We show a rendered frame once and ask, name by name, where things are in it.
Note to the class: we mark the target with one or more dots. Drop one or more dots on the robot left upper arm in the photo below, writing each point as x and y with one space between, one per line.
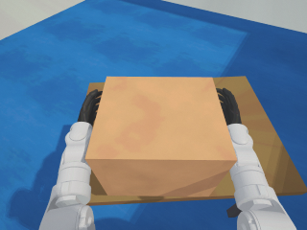
75 217

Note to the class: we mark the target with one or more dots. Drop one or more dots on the table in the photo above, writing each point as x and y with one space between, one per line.
277 165

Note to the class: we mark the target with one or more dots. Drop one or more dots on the robot right hand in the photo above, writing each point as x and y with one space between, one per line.
229 106

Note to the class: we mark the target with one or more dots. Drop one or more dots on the carton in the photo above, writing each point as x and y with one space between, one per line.
160 136

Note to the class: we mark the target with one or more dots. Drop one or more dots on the robot left hand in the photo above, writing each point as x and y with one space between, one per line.
88 111

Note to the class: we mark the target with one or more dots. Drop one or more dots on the robot right forearm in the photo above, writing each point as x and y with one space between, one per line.
252 191

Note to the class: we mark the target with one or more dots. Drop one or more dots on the robot right upper arm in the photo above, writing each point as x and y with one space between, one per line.
263 220

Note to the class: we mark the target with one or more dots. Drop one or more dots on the robot left forearm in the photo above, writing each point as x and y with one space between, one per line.
73 181

